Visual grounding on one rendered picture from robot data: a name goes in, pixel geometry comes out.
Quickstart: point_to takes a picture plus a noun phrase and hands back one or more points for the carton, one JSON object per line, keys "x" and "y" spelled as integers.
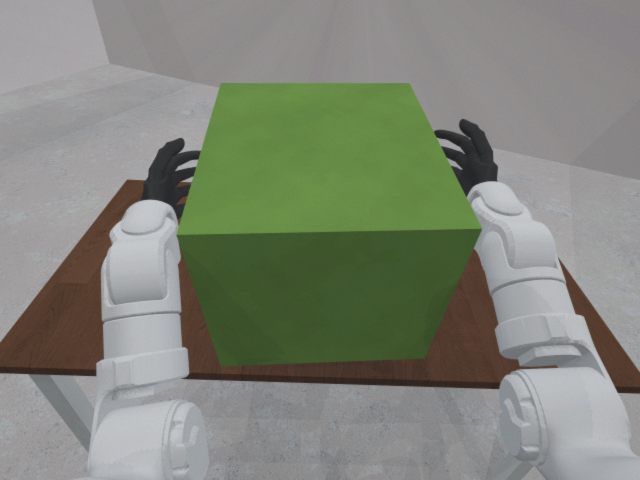
{"x": 324, "y": 223}

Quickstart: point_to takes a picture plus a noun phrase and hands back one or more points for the robot left forearm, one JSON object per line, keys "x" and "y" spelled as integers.
{"x": 141, "y": 303}

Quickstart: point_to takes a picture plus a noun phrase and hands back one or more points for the robot right hand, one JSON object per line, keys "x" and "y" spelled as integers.
{"x": 477, "y": 162}

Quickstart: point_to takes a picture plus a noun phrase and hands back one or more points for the right robot upper arm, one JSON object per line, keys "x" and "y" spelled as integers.
{"x": 568, "y": 422}

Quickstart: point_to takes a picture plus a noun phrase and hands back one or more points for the table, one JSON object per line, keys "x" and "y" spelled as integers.
{"x": 60, "y": 335}

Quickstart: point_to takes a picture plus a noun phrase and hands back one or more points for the robot left hand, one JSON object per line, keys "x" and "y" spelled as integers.
{"x": 162, "y": 177}

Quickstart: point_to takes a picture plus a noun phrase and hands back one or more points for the robot right forearm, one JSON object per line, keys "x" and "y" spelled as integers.
{"x": 537, "y": 324}

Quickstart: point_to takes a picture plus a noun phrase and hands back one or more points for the left robot upper arm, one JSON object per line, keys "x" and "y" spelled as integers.
{"x": 157, "y": 441}

